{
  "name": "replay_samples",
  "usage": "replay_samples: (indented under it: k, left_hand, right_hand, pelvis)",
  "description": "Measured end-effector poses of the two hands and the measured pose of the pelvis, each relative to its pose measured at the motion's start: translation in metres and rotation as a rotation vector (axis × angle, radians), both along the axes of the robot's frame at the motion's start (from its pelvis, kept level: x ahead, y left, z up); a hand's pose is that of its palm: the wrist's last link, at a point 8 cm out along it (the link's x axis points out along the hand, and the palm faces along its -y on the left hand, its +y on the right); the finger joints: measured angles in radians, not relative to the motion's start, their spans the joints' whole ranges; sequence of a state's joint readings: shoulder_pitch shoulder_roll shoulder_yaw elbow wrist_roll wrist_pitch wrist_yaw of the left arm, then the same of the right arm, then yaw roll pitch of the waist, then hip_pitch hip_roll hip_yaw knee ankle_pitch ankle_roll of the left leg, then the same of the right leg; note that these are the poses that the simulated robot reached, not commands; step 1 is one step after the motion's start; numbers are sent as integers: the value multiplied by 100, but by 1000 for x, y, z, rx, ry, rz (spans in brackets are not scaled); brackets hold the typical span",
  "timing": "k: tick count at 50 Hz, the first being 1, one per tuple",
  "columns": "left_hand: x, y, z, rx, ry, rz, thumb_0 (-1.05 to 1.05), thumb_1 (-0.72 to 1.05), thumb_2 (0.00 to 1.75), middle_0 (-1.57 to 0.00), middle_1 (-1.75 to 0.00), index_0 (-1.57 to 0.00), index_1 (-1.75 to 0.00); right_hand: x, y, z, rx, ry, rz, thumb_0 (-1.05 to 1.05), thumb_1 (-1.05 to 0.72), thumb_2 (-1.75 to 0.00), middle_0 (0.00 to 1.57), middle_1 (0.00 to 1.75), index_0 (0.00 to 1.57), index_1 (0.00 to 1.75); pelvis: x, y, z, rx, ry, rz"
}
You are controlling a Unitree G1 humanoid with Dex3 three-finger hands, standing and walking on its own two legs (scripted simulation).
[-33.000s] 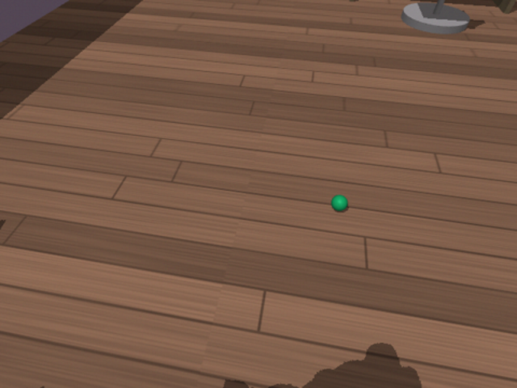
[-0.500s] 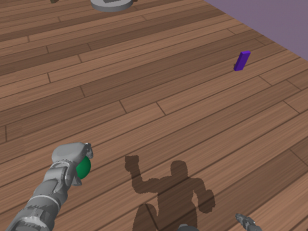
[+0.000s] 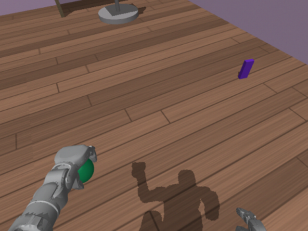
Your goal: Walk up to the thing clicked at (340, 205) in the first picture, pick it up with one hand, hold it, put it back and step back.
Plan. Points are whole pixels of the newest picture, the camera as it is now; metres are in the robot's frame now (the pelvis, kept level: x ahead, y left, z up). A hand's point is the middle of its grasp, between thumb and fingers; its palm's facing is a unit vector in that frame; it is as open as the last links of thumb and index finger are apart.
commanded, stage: hold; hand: left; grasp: from above
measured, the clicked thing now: (80, 169) +0.32 +0.22 -0.07
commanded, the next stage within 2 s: crouch in 1.28 s
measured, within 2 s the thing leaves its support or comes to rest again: neither
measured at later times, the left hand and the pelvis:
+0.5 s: hand (77, 174) +0.28 +0.21 -0.03, palm faces -0.44 -0.06 -0.90, open 9.9 cm; pelvis -0.01 -0.01 +0.01, yaw +0 degrees
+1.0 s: hand (75, 175) +0.28 +0.22 -0.02, palm faces -0.45 -0.06 -0.89, open 9.9 cm; pelvis -0.01 +0.00 +0.01, yaw +0 degrees
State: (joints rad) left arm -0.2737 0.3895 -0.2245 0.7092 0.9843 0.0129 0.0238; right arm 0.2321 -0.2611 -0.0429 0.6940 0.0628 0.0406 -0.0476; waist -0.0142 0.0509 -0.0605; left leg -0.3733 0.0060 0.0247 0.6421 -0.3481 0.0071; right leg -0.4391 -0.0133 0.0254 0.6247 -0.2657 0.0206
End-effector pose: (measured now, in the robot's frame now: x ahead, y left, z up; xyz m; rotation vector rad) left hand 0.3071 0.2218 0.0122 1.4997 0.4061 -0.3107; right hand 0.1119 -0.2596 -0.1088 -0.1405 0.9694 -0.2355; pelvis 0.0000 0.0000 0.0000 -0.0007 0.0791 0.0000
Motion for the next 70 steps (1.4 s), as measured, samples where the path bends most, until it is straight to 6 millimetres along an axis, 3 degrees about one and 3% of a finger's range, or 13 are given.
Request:
replay_samples:
  k: [14,36,46,70]
  left_hand:
    - [-15,-7,7,-12,14,-13,1,-6,61,-61,-71,-69,-71]
    - [-21,-6,26,-16,-1,-12,1,-6,60,-61,-71,-69,-71]
    - [-23,-3,24,-19,18,-15,0,-6,60,-61,-71,-69,-71]
    - [-7,-2,26,-11,10,-13,0,-5,60,-61,-71,-69,-71]
  right_hand:
    - [8,1,8,7,-33,23,1,-91,-90,20,30,20,30]
    - [18,6,17,19,-75,31,1,-92,-90,20,30,20,30]
    - [24,11,19,21,-81,43,1,-92,-90,20,30,20,30]
    - [26,7,17,17,-37,26,1,-92,-90,20,30,20,30]
  pelvis:
    - [-6,-5,5,7,-33,0]
    - [-8,-4,11,9,-71,-5]
    - [-7,-4,12,9,-72,-4]
    - [4,-3,14,6,-65,0]
